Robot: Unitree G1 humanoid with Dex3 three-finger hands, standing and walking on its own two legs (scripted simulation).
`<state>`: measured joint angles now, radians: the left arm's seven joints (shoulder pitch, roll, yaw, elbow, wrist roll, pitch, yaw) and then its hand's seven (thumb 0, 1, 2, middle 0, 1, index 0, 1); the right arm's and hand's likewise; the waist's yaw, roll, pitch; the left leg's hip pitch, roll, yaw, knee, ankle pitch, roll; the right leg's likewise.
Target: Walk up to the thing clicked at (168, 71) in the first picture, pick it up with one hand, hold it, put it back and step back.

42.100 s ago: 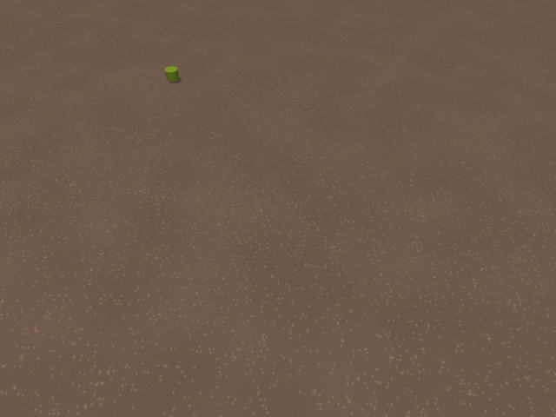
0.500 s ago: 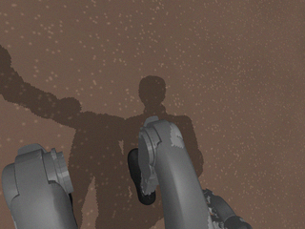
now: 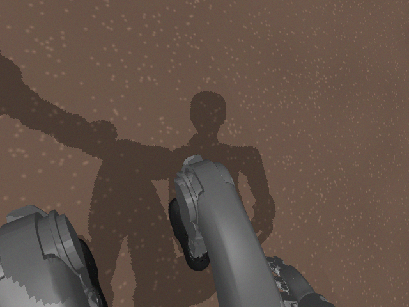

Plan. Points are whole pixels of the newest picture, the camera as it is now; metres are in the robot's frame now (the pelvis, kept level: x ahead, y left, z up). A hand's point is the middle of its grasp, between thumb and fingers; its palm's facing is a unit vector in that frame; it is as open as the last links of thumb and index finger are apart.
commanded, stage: approach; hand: left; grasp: from above
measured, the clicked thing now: out of the picture +0.51 +0.38 -0.29
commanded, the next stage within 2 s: rest palm in 0.04 s
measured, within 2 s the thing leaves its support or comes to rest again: neither
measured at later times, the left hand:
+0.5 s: hand out of the picture +0.49 +0.37 -0.22, palm faces -0.43 -0.13 -0.90, open 14.3 cm
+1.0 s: hand out of the picture +0.49 +0.37 -0.24, palm faces -0.47 -0.15 -0.87, open 14.3 cm
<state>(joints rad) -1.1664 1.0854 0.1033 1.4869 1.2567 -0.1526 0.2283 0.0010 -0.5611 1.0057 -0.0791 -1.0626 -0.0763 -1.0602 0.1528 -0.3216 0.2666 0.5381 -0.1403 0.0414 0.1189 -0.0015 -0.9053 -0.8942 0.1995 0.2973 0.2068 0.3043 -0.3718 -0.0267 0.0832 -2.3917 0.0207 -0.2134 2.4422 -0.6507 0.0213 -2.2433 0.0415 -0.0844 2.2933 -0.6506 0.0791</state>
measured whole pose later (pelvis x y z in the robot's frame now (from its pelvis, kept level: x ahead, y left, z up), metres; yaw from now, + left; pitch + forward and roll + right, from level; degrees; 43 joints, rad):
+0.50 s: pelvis +0.00 +0.00 -0.01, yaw -1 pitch +30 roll -16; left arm -1.19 1.15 0.08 1.60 1.34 -0.29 0.39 0.00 -0.57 1.04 -0.08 -1.01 -0.06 -1.02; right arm 0.09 -0.33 0.31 0.56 -0.20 0.00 0.11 0.00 -0.90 -0.90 0.20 0.30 0.21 0.30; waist -0.38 -0.12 0.14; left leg -2.38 0.01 -0.25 2.49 -0.67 0.02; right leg -2.22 0.05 -0.12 2.31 -0.66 0.06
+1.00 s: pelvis +0.00 +0.00 -0.01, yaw -3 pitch +29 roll -16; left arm -1.16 1.21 0.13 1.61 1.29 -0.24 0.37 0.00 -0.56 1.01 -0.08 -1.02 -0.07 -1.03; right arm 0.11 -0.35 0.36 0.56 -0.21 -0.06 0.12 0.00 -0.91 -0.90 0.20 0.30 0.21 0.30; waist -0.41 -0.14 0.20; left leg -2.38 0.03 -0.28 2.52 -0.69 0.01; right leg -2.22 0.06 -0.13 2.33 -0.66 0.07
